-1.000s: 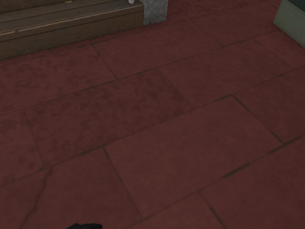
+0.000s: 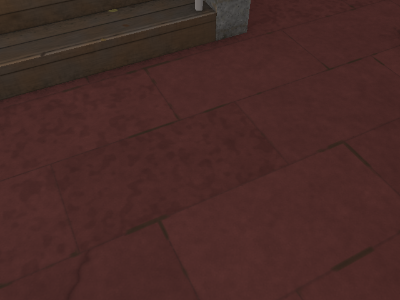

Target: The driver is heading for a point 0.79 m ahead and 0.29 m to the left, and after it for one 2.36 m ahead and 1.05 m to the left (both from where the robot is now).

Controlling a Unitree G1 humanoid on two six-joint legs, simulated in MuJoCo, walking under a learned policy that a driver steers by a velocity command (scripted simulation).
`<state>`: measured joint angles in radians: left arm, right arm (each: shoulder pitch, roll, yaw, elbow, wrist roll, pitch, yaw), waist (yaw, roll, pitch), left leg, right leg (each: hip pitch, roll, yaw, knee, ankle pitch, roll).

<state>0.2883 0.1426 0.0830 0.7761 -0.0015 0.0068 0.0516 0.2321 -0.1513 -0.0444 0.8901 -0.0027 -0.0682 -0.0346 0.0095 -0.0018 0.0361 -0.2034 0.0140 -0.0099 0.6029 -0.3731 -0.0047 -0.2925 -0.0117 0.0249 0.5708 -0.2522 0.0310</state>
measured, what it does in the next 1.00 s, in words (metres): walks ahead: right foot, then left foot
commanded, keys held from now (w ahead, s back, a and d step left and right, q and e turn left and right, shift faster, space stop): no key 0.20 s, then w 0.40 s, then w+q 0.40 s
